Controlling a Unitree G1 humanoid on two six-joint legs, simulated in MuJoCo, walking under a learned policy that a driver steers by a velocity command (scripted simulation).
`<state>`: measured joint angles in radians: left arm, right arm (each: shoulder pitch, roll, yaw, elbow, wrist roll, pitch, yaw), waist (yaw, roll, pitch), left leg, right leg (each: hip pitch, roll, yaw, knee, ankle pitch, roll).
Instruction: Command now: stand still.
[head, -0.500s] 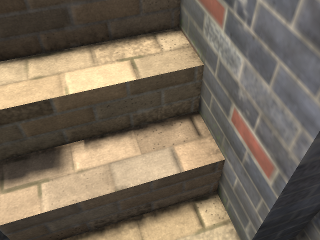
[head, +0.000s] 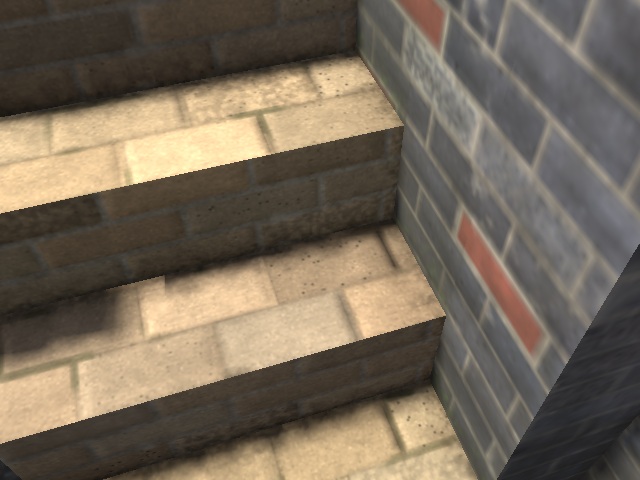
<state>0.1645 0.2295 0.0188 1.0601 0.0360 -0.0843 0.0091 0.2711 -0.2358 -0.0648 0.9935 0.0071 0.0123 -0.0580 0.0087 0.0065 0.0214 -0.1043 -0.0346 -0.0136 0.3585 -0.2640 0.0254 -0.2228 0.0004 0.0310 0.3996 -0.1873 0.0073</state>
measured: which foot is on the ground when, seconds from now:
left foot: down 0.00-1.00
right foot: down 0.00-1.00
